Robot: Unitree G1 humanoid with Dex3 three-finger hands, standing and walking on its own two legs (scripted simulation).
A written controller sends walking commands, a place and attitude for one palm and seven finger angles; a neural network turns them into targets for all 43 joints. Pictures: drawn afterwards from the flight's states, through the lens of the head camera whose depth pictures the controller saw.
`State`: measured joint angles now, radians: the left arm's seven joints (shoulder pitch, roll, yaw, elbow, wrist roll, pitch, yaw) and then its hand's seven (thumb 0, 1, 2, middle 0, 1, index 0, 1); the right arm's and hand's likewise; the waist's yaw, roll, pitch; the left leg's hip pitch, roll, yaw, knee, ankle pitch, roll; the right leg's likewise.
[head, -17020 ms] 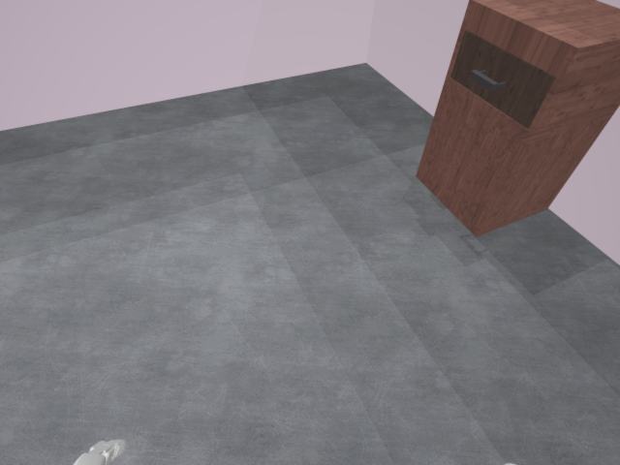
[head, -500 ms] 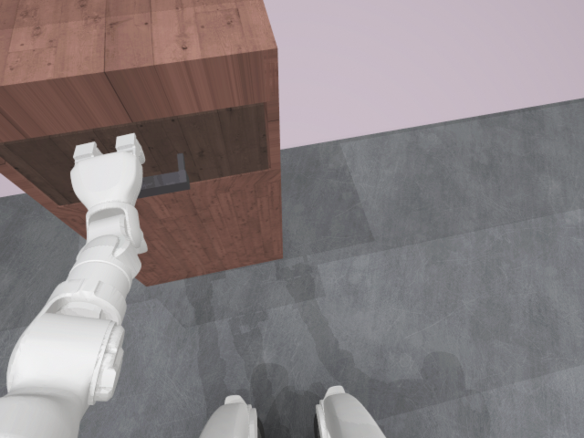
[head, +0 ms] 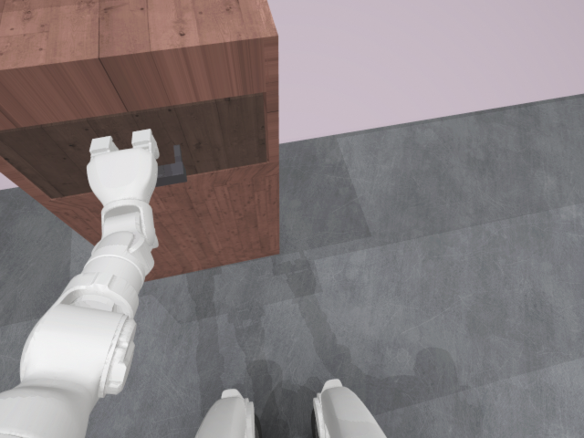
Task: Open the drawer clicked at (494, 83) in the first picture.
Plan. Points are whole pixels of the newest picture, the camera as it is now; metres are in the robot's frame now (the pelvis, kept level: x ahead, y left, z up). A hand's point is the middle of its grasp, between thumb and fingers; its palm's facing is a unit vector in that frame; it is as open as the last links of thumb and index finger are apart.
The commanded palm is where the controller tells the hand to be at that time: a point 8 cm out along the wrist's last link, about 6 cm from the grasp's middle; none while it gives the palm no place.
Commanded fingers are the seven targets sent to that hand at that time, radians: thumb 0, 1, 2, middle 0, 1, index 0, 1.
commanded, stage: lower the fingers behind the handle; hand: left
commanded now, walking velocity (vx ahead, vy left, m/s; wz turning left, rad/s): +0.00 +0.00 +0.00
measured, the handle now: (148, 166) +0.55 +0.20 -0.06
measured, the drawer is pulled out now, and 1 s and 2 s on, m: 0.00 0.00 0.00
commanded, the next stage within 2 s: lift the fingers back up to retry in 1.24 s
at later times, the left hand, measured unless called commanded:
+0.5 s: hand (158, 189) +0.50 +0.18 -0.05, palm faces +0.03 +0.00 -1.00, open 13.7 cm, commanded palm +0.48 +0.17 -0.01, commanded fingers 0.00 -0.50 0.30 -0.30 -1.20 -0.30 -1.20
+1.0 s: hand (159, 194) +0.49 +0.18 -0.06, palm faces +0.04 +0.01 -1.00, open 14.2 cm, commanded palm +0.47 +0.17 -0.03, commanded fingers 0.00 -0.50 0.30 -0.30 -1.20 -0.30 -1.20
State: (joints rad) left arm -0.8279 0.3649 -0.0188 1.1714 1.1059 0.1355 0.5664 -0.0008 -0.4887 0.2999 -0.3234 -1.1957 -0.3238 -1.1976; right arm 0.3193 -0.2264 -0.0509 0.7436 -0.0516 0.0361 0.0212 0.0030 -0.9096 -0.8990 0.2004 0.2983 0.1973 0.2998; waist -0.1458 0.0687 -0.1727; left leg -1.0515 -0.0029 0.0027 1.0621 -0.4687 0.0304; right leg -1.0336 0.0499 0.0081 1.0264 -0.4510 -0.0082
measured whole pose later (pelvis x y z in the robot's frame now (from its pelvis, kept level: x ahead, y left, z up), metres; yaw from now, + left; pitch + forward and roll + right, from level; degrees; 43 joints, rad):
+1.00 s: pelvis -0.03 -0.01 -0.05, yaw +1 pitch +30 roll -2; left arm -0.98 0.39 -0.07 1.22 1.10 0.13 0.57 0.00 -0.49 0.30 -0.32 -1.20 -0.22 -1.27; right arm 0.31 -0.25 -0.03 0.74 -0.05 0.00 0.03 0.00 -0.91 -0.90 0.20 0.30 0.20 0.30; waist -0.17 0.07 -0.20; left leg -1.30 0.00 -0.03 1.28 -0.51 0.01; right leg -1.27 0.05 -0.03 1.24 -0.50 -0.03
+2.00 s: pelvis +0.01 +0.00 +0.02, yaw +0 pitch +24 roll -2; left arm -0.83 0.37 -0.07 1.14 1.05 0.11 0.46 0.00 -0.49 0.30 -0.32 -1.20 -0.32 -1.20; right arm 0.36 -0.24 -0.05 0.74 -0.03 0.04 0.00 0.00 -0.91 -0.90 0.20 0.30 0.20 0.30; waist -0.15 0.07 -0.18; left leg -0.94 0.00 -0.01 0.98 -0.45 0.03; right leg -0.91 0.05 0.00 0.93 -0.43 -0.01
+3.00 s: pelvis +0.00 +0.00 +0.02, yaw +1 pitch +23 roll -2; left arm -0.85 0.38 -0.10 1.17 1.04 0.12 0.45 0.00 -0.49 0.30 -0.32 -1.20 -0.32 -1.20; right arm 0.36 -0.23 -0.05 0.78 -0.03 0.01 0.00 0.00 -0.91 -0.90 0.20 0.30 0.20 0.30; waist -0.14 0.06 -0.17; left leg -0.95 0.00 -0.02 0.98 -0.43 0.02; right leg -0.93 0.05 -0.01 0.94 -0.41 -0.02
